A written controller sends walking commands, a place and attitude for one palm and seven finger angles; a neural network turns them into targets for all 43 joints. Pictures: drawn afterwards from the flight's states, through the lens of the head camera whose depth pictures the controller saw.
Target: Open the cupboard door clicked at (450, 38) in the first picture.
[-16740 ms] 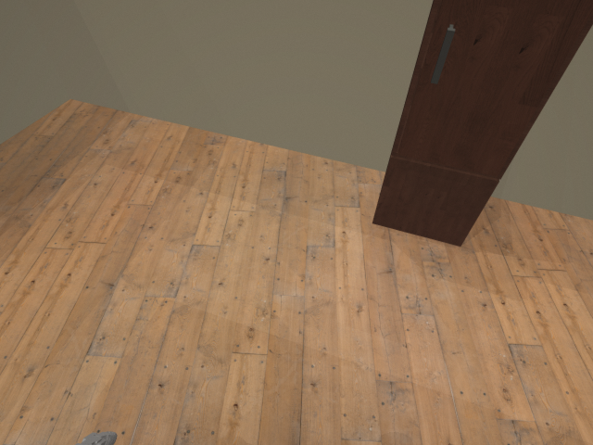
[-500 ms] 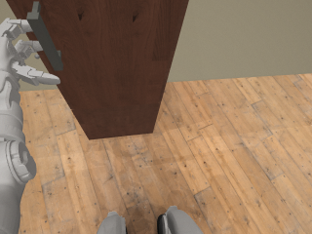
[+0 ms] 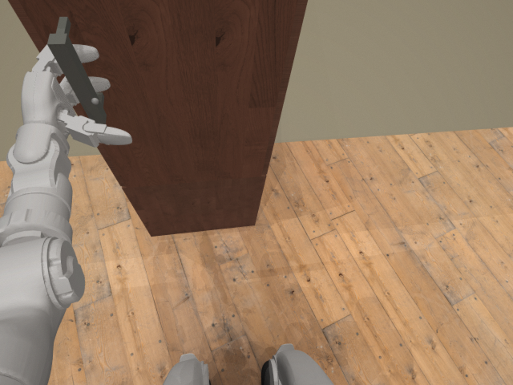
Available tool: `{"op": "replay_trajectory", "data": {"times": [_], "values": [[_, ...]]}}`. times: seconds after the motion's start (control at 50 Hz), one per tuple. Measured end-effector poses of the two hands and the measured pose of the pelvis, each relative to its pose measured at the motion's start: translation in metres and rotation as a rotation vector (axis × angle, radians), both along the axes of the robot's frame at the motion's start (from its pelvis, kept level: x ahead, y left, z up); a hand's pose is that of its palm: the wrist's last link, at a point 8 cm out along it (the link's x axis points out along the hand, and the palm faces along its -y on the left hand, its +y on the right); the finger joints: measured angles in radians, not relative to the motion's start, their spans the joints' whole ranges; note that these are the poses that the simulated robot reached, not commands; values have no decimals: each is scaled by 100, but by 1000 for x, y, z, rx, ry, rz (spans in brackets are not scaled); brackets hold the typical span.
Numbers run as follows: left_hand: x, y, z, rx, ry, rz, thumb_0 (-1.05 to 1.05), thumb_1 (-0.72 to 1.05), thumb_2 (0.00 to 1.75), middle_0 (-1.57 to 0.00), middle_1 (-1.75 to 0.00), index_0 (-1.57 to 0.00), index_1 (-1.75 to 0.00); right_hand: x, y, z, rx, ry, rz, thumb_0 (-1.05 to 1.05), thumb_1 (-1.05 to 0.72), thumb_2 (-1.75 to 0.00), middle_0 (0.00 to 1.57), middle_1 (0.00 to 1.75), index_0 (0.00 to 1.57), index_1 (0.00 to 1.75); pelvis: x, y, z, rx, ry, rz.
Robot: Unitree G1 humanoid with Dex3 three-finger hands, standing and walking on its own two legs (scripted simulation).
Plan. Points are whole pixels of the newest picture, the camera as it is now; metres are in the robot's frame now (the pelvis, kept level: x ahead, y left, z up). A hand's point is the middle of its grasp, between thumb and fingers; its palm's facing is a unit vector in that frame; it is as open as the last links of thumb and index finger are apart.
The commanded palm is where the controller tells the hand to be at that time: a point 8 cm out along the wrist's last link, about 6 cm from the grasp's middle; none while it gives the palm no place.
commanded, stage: slide the fingers in behind the handle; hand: left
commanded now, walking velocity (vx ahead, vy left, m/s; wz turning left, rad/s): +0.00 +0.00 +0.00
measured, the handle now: (83, 75) +0.57 +0.22 +0.10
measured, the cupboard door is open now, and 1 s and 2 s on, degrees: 0 0 11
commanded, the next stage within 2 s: close the thumb around the handle in 0.40 s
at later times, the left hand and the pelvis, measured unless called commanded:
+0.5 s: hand (100, 101) +0.52 +0.19 +0.09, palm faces +0.06 -1.00 -0.02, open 14.0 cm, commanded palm +0.50 +0.23 +0.09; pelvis +0.00 -0.01 +0.00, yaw +0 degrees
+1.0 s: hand (96, 98) +0.52 +0.20 +0.09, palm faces +0.06 -1.00 -0.02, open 7.5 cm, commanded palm +0.50 +0.23 +0.09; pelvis +0.00 +0.00 +0.00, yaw +1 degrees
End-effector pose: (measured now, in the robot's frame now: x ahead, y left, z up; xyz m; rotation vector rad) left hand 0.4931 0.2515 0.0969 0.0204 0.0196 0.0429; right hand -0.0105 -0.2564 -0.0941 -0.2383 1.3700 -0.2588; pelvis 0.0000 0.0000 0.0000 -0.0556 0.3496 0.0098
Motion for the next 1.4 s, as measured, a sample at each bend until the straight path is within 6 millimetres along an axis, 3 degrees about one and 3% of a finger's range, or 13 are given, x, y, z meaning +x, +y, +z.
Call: {"op": "replay_trajectory", "data": {"times": [0.6, 0.76, 1.12, 1.4], "values": [[2, -6, 0, 4, 7, 18, -1, -47, 31, -30, -121, -30, -122, -8, -9, -1, -8, 28, 4, 0, -91, -90, 20, 30, 20, 30, -2, -6, -1, 5, 6, 10], [5, -3, 0, 2, 11, 14, -1, -20, 43, -32, -124, -33, -127, -6, -7, -1, -10, 26, 11, 0, -91, -90, 20, 30, 20, 30, -2, -5, -2, 2, 12, 12], [7, -2, -2, -2, 8, 13, 1, 71, 82, -38, -133, -38, -133, -10, 1, -1, -4, 38, 7, 0, -91, -90, 20, 30, 21, 30, -2, 1, -2, -2, 16, 12], [5, -6, -3, -9, 9, 7, 1, 79, 83, -39, -135, -36, -134, -10, 1, 1, -6, 11, -14, 0, -91, -90, 20, 30, 21, 30, -2, 1, -1, 0, 7, -4]]}}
